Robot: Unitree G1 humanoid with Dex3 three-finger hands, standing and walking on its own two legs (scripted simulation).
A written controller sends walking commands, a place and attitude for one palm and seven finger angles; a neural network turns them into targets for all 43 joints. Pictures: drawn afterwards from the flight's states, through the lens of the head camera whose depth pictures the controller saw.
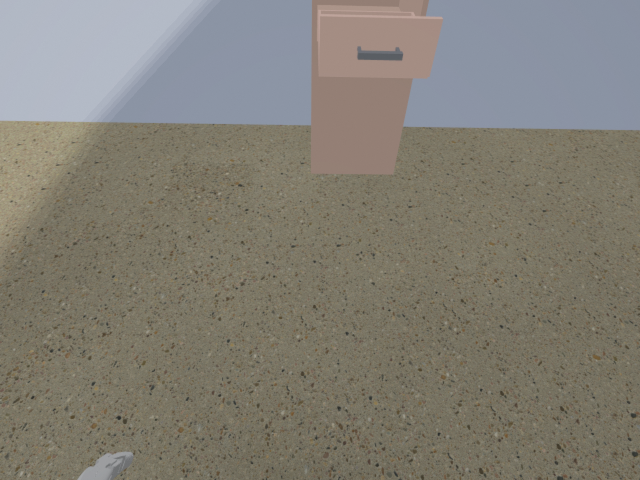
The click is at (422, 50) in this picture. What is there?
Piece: drawer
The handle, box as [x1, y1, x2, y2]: [357, 46, 402, 60]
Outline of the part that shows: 357,47 358,59 401,60 402,52 399,50 398,47 396,47 394,51 363,51 360,49 360,46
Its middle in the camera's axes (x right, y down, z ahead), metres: +0.18 -0.58 +1.21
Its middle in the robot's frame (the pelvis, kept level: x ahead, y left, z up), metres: +1.31 -0.13 -0.02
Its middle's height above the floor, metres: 0.74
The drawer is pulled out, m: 0.30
